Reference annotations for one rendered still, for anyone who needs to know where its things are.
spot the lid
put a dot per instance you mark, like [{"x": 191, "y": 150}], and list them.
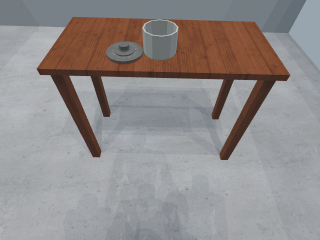
[{"x": 134, "y": 52}]

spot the table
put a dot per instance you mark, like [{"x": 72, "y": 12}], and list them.
[{"x": 206, "y": 49}]

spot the knob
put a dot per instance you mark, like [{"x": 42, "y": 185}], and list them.
[{"x": 123, "y": 45}]

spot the pot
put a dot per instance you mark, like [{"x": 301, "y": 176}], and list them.
[{"x": 160, "y": 39}]

